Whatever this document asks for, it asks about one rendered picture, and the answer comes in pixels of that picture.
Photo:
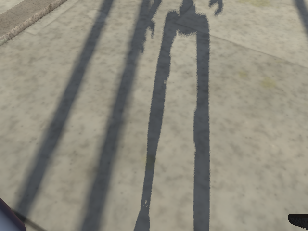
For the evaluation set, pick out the robot right hand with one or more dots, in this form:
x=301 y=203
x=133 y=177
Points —
x=300 y=220

